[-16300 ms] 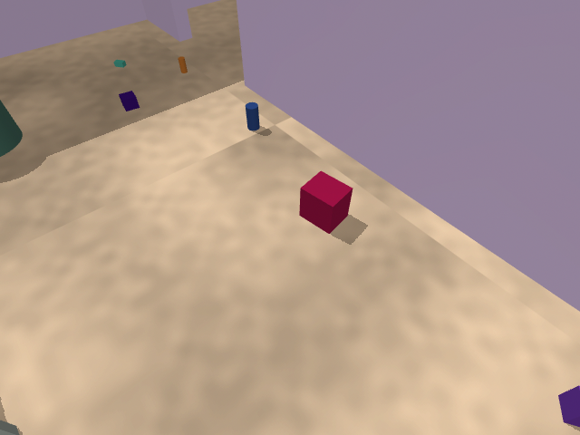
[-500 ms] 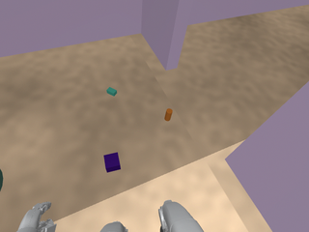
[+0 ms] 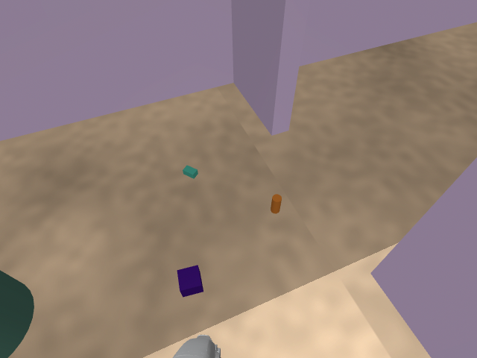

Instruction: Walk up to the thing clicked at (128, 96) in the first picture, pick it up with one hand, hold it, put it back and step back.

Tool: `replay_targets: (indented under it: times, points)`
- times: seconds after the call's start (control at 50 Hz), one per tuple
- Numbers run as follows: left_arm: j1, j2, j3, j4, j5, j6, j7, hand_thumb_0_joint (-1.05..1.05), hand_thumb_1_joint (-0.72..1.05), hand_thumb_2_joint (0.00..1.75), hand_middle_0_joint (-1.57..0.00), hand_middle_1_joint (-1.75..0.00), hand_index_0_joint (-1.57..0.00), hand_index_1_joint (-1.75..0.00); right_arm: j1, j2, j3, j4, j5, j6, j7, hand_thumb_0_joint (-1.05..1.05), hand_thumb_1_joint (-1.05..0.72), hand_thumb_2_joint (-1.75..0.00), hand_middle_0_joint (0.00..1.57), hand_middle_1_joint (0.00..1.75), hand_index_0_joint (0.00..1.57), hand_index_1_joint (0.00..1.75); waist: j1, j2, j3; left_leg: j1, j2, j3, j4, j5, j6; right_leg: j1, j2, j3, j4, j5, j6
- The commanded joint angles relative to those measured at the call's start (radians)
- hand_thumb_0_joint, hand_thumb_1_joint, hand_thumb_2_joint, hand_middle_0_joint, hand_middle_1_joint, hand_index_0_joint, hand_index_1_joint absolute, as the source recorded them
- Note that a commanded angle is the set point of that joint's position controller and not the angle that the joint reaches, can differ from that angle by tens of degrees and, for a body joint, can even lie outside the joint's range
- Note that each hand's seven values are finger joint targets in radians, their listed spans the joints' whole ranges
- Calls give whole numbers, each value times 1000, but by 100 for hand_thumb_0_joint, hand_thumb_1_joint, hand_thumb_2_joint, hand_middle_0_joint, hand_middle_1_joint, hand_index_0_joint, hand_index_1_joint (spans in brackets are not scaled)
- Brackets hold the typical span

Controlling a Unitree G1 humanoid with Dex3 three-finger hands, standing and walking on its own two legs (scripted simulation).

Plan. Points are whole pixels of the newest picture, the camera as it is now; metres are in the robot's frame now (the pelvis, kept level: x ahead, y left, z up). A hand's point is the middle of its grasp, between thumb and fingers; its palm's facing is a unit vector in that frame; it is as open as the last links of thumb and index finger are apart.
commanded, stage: walk up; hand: left
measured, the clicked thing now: (190, 281) +0.50 +0.22 -0.72
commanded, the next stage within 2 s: none
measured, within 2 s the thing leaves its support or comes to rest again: neither
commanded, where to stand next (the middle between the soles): +0.10 +0.00 m, yaw -1 degrees
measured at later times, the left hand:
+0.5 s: hand out of the picture -0.01 +0.26 -0.15, palm faces -0.02 -0.91 -0.41, open 7.3 cm
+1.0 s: hand out of the picture +0.06 +0.25 -0.14, palm faces +0.02 -0.89 -0.45, open 7.3 cm
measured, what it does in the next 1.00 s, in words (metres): steps on the spot: left foot, then right foot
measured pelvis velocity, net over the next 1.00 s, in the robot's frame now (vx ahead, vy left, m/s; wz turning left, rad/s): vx -0.03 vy -0.03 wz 0.06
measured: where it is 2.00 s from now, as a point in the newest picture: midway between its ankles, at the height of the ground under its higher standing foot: outside the picture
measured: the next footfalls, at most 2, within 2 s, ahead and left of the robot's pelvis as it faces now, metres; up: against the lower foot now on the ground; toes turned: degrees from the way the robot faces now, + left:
left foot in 0.04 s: +0.15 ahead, +0.12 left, +0.00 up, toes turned -1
right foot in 0.34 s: -0.01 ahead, -0.11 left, +0.00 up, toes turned -3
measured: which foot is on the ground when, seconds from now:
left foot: up 0.00-0.02, down 0.04-0.36, up 0.38-0.60, down 0.62-0.92, up 0.94-1.00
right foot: down 0.00-0.08, up 0.10-0.32, down 0.34-0.64, up 0.66-0.90, down 0.92-1.00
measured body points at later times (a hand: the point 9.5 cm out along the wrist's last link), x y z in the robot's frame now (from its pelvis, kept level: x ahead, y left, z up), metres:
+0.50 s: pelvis -0.05 -0.01 -0.01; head +0.00 -0.02 +0.44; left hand -0.01 +0.31 -0.12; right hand +0.07 -0.33 -0.13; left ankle +0.00 +0.13 -0.67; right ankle -0.05 -0.11 -0.73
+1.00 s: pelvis -0.03 -0.03 -0.02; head +0.01 -0.05 +0.43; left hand +0.06 +0.29 -0.11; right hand +0.06 -0.35 -0.15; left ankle -0.05 +0.11 -0.69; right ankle +0.08 -0.16 -0.73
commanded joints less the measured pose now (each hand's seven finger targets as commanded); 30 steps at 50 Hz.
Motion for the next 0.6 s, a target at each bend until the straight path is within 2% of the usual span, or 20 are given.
replay_targets:
  times: [0.0, 0.02, 0.04, 0.06, 0.1, 0.16, 0.2, 0.24, 0.28, 0.3, 0.32, 0.34, 0.36, 0.4, 0.42, 0.44, 0.48, 0.5, 0.54, 0.58]
  points:
    - [-108, 208, 37, -105, -32, 6, 35, 0, 90, 90, -20, -30, -20, -30, 22, -175, -49, -49, -2, -28, -22, 0, -90, -90, 20, 30, 20, 30, -72, -126, -95, 333, -18, 54, -193, 399, 46, -229, -122, 43, 180, 710, -93]
    - [-85, 185, 31, -112, -46, 9, 38, 0, 90, 90, -20, -30, -20, -30, 55, -241, -67, -55, -7, -28, -31, 0, -90, -90, 20, 30, 20, 30, -88, -4, -151, 413, 94, -61, -199, 745, 96, -270, -40, 35, 329, 548, -51]
    - [-22, 158, 31, -113, -63, 19, 43, 0, 90, 90, -20, -30, -20, -30, 65, -286, -73, -78, -2, -31, -37, 0, -90, -90, 20, 30, 20, 30, -77, 122, -261, 454, 307, -341, -242, 964, 240, -306, 82, 35, 590, 36, -11]
    - [-10, 172, 36, -74, -57, 45, 54, 0, 90, 90, -20, -30, -20, -30, 34, -274, -68, -78, 19, -30, -41, 0, -90, -90, 20, 30, 20, 30, -66, 103, -303, 362, 368, -432, -267, 861, 312, -245, 72, 128, 670, -259, -29]
    - [-7, 204, 42, -55, -42, 62, 51, 0, 90, 90, -20, -30, -20, -30, -93, -227, -58, -113, 18, -12, -52, 0, -90, -90, 20, 30, 20, 30, -24, 20, -241, 219, 285, -285, -306, 413, 243, -257, 33, 167, 695, -221, -54]
    - [17, 191, 48, -23, -33, 67, 35, 0, 90, 90, -20, -30, -20, -30, -151, -225, -53, -122, -4, 3, -53, 0, -90, -90, 20, 30, 20, 30, -11, 90, -134, 86, 240, -214, -342, 104, 206, -270, 26, 105, 568, -170, -45]
    - [22, 179, 58, -15, -17, 70, 24, 0, 90, 90, -20, -30, -20, -30, -136, -236, -61, -129, -17, 7, -47, 0, -90, -90, 20, 30, 20, 30, -24, 113, -149, 98, 253, -239, -356, 6, 210, -260, 21, 53, 459, -171, -33]
    - [43, 173, 69, -16, -6, 69, 18, 0, 90, 90, -20, -30, -20, -30, -150, -238, -63, -141, -20, 11, -45, 0, -90, -90, 20, 30, 20, 30, -15, 106, -180, 104, 262, -252, -334, 21, 200, -233, 17, 31, 333, -131, -31]
    - [96, 164, 82, -6, 5, 71, 9, 0, 90, 90, -20, -30, -20, -30, -183, -243, -64, -158, -18, 21, -44, 0, -90, -90, 20, 30, 20, 30, 14, 116, -193, 13, 239, -226, -304, -3, 155, -119, 25, 3, 162, -7, -50]
    - [115, 172, 92, -10, 16, 66, 8, 0, 90, 90, -20, -30, -20, -30, -186, -214, -56, -162, -12, 26, -43, 0, -90, -90, 20, 30, 20, 30, 27, 83, -198, -19, 212, -201, -236, -28, 115, -89, 15, 39, 82, 9, -67]
    - [89, 210, 103, -37, 33, 62, 9, 0, 90, 90, -20, -30, -20, -30, -167, -169, -44, -170, -3, 29, -44, 0, -90, -90, 20, 30, 20, 30, 24, -66, -155, -95, 118, -131, -96, -136, 63, -132, -87, 221, -69, -123, -116]
    - [-13, 321, 130, -95, 46, 56, 8, 0, 90, 90, -20, -30, -20, -30, -198, -125, -40, -183, 5, 22, -49, 0, -90, -90, 20, 30, 20, 30, 36, -309, -79, -202, -114, 0, 191, -304, -7, -269, -358, 599, -243, -149, -231]
    - [-113, 368, 131, -136, 47, 49, 12, 0, 90, 90, -20, -30, -20, -30, -225, -191, -61, -173, -7, 21, -70, 0, -90, -90, 20, 30, 20, 30, 33, -281, -34, -119, -77, -113, 390, -350, -15, -426, -462, 674, -255, 20, -347]
    - [-197, 234, 95, -137, 29, 31, 23, 0, 90, 90, -20, -30, -20, -30, -136, -158, -52, -127, 10, 13, -57, 0, -90, -90, 20, 30, 20, 30, -41, -107, -31, -100, -110, -126, 494, -235, -9, -355, -292, 353, -92, 412, -273]
    - [-205, 217, 95, -134, 35, 24, 24, 0, 90, 90, -20, -30, -20, -30, -88, -145, -43, -111, 17, 2, -55, 0, -90, -90, 20, 30, 20, 30, -53, -115, -78, -73, -104, -92, 471, -181, -8, -293, -240, 269, -70, 416, -233]
    - [-196, 213, 99, -137, 40, 17, 21, 0, 90, 90, -20, -30, -20, -30, -61, -141, -39, -106, 15, -9, -52, 0, -90, -90, 20, 30, 20, 30, -44, -154, -134, -31, -80, -53, 406, -166, -12, -237, -222, 241, -66, 325, -218]
    - [-113, 211, 96, -130, 52, 11, 9, 0, 90, 90, -20, -30, -20, -30, -68, -157, -33, -87, 1, -26, -37, 0, -90, -90, 20, 30, 20, 30, 23, -201, -157, -72, -49, 28, 178, -207, -24, -60, -194, 246, -99, 5, -204]
    - [-70, 237, 104, -125, 54, 11, 3, 0, 90, 90, -20, -30, -20, -30, -104, -168, -36, -98, -8, -32, -29, 0, -90, -90, 20, 30, 20, 30, 51, -242, -130, -90, -41, 56, 101, -245, -20, -26, -217, 283, -119, -118, -222]
    - [-1, 263, 105, -117, 40, 15, -9, 0, 90, 90, -20, -30, -20, -30, -127, -168, -39, -110, -14, -51, -18, 0, -90, -90, 20, 30, 20, 30, 72, -238, -81, -62, -38, 60, -76, -277, -9, -14, -250, 326, -114, -123, -242]
    - [-30, 265, 94, -132, 22, 23, -21, 0, 90, 90, -20, -30, -20, -30, -22, -146, -39, -76, -15, -73, -21, 0, -90, -90, 20, 30, 20, 30, -2, -190, -85, 149, -57, 98, -342, -108, 19, -84, -207, 231, -19, 3, -195]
